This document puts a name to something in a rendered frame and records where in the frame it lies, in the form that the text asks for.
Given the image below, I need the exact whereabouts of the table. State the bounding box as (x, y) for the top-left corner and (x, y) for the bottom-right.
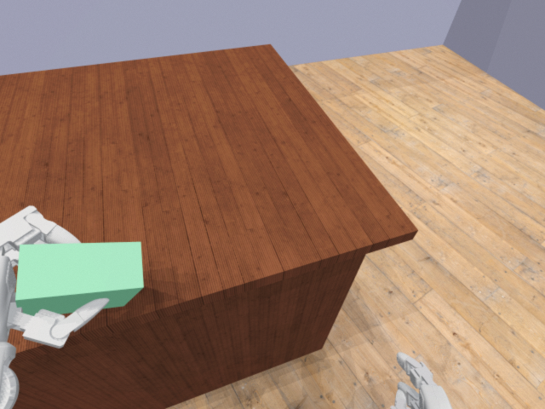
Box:
(0, 44), (418, 409)

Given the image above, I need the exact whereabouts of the left robot hand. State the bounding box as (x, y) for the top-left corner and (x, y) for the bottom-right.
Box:
(0, 205), (110, 349)

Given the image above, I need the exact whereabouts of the robot left forearm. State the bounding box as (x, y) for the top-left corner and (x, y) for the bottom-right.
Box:
(0, 342), (20, 409)

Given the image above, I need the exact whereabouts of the right robot hand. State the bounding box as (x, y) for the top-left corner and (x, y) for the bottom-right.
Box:
(390, 352), (452, 409)

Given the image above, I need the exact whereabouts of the sponge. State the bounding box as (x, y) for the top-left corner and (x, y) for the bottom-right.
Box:
(15, 242), (144, 316)

